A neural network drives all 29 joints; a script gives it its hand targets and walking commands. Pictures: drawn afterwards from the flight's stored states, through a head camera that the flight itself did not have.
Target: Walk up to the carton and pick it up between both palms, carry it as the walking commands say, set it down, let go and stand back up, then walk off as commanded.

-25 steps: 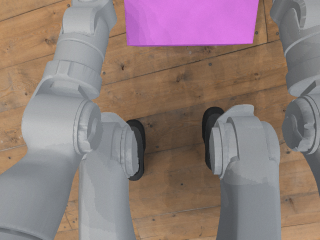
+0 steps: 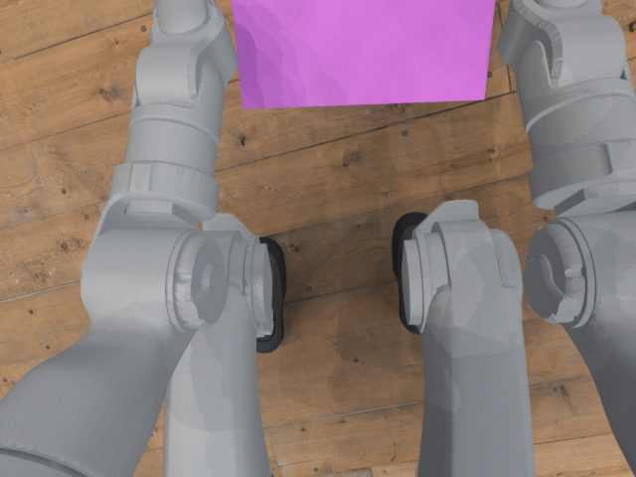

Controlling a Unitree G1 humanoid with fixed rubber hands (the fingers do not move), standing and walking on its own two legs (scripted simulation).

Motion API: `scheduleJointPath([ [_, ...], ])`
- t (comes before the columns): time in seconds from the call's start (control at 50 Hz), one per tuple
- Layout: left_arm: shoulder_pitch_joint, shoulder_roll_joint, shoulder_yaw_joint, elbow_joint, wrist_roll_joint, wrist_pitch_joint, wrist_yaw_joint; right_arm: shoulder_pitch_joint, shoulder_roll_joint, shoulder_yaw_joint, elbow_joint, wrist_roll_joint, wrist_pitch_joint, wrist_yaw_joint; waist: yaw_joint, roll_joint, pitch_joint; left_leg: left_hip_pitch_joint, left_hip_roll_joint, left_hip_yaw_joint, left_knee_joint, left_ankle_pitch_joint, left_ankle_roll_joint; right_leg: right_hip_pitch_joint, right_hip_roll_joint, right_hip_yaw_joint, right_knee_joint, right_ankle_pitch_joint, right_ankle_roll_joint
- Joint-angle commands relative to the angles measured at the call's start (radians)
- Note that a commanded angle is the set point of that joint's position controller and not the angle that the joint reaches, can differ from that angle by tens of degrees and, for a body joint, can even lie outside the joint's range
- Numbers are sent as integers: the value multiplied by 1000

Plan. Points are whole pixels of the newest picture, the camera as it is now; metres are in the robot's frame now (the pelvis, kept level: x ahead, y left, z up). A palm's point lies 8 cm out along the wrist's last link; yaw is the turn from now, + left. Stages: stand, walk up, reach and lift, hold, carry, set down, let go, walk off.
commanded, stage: reach and lift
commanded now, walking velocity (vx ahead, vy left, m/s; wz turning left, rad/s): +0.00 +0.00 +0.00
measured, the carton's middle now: out of the picture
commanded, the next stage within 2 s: none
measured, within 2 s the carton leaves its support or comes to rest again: neither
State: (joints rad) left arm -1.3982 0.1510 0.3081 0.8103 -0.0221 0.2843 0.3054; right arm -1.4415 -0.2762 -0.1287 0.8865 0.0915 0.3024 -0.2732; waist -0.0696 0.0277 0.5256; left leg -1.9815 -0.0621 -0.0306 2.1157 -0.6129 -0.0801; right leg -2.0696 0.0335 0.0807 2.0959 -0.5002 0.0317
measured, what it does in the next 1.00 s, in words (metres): rises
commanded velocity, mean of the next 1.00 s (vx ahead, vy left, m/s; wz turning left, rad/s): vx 0.00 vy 0.00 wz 0.00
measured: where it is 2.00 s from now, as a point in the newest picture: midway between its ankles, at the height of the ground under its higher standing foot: (339, 303)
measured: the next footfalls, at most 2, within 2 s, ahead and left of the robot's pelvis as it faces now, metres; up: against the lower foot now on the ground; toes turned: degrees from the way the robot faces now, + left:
none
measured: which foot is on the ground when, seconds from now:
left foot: down 0.00-1.00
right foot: down 0.00-1.00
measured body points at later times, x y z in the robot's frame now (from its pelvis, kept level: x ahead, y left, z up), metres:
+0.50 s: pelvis -0.02 +0.01 +0.03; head +0.33 -0.03 +0.30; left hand +0.55 +0.10 -0.09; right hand +0.53 -0.20 -0.09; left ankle +0.12 +0.14 -0.37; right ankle +0.14 -0.13 -0.37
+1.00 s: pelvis -0.03 +0.01 +0.08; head +0.29 -0.04 +0.38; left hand +0.52 +0.10 -0.01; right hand +0.50 -0.21 -0.02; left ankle +0.12 +0.14 -0.37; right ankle +0.14 -0.13 -0.37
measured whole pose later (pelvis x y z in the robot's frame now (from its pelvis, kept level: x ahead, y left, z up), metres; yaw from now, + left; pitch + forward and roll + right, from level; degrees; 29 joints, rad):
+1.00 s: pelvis -0.03 +0.01 +0.08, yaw -2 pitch +20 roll +2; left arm -1.31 0.07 0.40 0.63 0.09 0.43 0.27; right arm -1.34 -0.20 -0.24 0.73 -0.02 0.44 -0.25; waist -0.07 0.01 0.52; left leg -1.67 -0.07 -0.03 1.85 -0.52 -0.06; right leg -1.74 0.05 0.09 1.81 -0.41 0.05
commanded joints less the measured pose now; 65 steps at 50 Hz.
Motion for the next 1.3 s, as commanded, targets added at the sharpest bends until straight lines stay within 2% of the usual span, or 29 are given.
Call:
scheduleJointPath([
  [0.0,-866,-958,-529,-336,-159,-54,-433,-761,1024,395,-389,133,-62,427,-26,-80,-2282,489,-108,179,-178,365,53,1012,84,-176,-160,516,-6],
  [0.04,-871,-948,-512,-313,-154,-49,-427,-729,1042,361,-325,122,-54,426,-26,-78,-2215,460,-114,174,-188,332,53,967,85,-173,-168,475,-8],
  [0.06,-920,-951,-554,-413,-181,-47,-421,-743,1053,385,-414,137,-51,425,-42,-61,-2343,566,-112,176,-192,370,48,1020,90,-174,-183,499,-7],
  [0.12,-867,-955,-510,-304,-127,-32,-414,-740,1045,328,-324,113,-44,431,-9,-22,-2184,532,-109,171,-213,296,47,863,88,-175,-200,379,-15],
  [0.16,-880,-1002,-507,-296,-120,-22,-413,-734,1030,296,-309,86,-35,444,-41,3,-2188,577,-102,153,-235,263,51,812,86,-198,-206,319,-16],
  [0.18,-841,-1004,-468,-235,-88,-15,-416,-739,1035,271,-259,75,-32,454,-15,18,-2121,556,-102,156,-247,237,49,744,80,-202,-215,272,-17],
  [0.26,-819,-1021,-474,-256,-100,10,-421,-771,1103,330,-350,94,1,460,-2,-72,-2297,605,-113,156,-264,249,65,878,91,-212,-230,296,-5],
  [0.28,-874,-1007,-455,-242,-92,15,-421,-763,1093,294,-284,76,13,465,-8,-68,-2237,581,-106,160,-271,213,61,829,88,-214,-241,245,-7],
  [0.3,-837,-1005,-439,-225,-78,21,-423,-788,1104,308,-299,92,11,465,21,-64,-2238,571,-104,166,-259,199,69,830,87,-200,-239,238,-10],
  [0.34,-850,-1049,-491,-321,-103,31,-422,-767,1121,348,-366,110,26,462,20,-40,-2400,673,-115,163,-276,268,61,912,97,-198,-253,294,-10],
  [0.4,-822,-1055,-472,-261,-86,45,-428,-717,1125,319,-310,75,35,463,5,-46,-2308,617,-111,150,-296,235,64,862,94,-198,-263,267,-19],
  [0.44,-826,-1098,-537,-333,-128,53,-432,-746,1124,363,-426,97,36,450,-41,-54,-2469,688,-122,148,-293,293,59,988,104,-201,-276,354,-19],
  [0.46,-823,-1078,-553,-354,-133,60,-437,-725,1118,378,-436,114,39,447,-28,-29,-2484,697,-124,149,-302,306,56,998,101,-196,-271,373,-22],
  [0.48,-802,-1093,-565,-383,-153,62,-432,-723,1129,405,-484,116,44,437,-43,-73,-2561,718,-132,149,-299,361,56,1084,110,-191,-279,435,-18],
  [0.52,-805,-1034,-523,-364,-124,61,-431,-729,1131,381,-441,110,48,428,0,-60,-2421,662,-127,145,-322,321,65,1031,103,-170,-295,387,-14],
  [0.66,-801,-1077,-591,-451,-146,47,-429,-686,1166,419,-494,112,37,412,-35,-50,-2482,743,-138,134,-380,330,61,1127,119,-172,-355,408,-14],
  [0.7,-774,-1073,-552,-359,-125,51,-436,-669,1164,363,-400,76,43,416,-46,-64,-2344,683,-130,128,-402,255,63,1054,112,-173,-380,319,-12],
  [0.72,-778,-1059,-547,-336,-114,53,-439,-654,1176,368,-387,75,42,419,-7,-48,-2314,676,-130,138,-404,250,62,1027,110,-160,-389,308,-16],
  [0.74,-792,-1080,-553,-371,-109,51,-441,-660,1193,370,-402,79,46,423,-24,-39,-2356,706,-128,130,-406,248,62,1055,113,-156,-397,311,-19],
  [0.76,-756,-1069,-525,-293,-92,59,-445,-665,1180,362,-365,71,49,428,11,-24,-2282,660,-124,130,-417,202,67,999,108,-155,-392,262,-17],
  [0.82,-753,-1086,-516,-326,-94,66,-451,-679,1186,378,-396,72,59,436,4,-54,-2377,720,-131,130,-451,214,70,1075,116,-172,-422,260,-9],
  [0.88,-744,-1067,-490,-309,-78,80,-460,-709,1223,395,-414,86,73,437,51,-84,-2369,703,-126,140,-462,191,84,1108,114,-156,-444,233,-2],
  [1.02,-759,-1096,-512,-355,-96,106,-476,-698,1247,416,-438,96,94,444,54,-68,-2471,775,-129,132,-521,191,81,1220,111,-144,-494,231,-10],
  [1.04,-767,-1090,-524,-393,-97,102,-476,-726,1254,438,-483,115,93,442,82,-54,-2508,798,-130,135,-530,220,78,1259,112,-134,-497,263,-6],
  [1.06,-769,-1103,-527,-377,-108,103,-479,-720,1259,433,-457,109,89,437,49,-80,-2479,774,-130,127,-533,194,84,1257,110,-141,-509,238,2],
  [1.1,-753,-1097,-523,-390,-99,102,-485,-680,1272,431,-450,99,95,431,72,-61,-2448,766,-135,136,-548,211,79,1278,108,-119,-522,253,-4],
  [1.12,-734,-1122,-562,-430,-122,103,-481,-655,1293,451,-497,101,93,434,52,-102,-2537,848,-138,123,-556,244,77,1323,120,-133,-531,286,-6],
  [1.22,-735,-1130,-536,-326,-105,97,-481,-652,1237,378,-406,57,78,440,24,-40,-2339,799,-125,103,-606,164,73,1195,107,-141,-559,209,-19],
  [1.28,-742,-1157,-575,-356,-117,98,-481,-631,1243,387,-416,58,77,446,-25,-36,-2402,877,-119,83,-628,183,66,1221,111,-159,-577,235,-18],
])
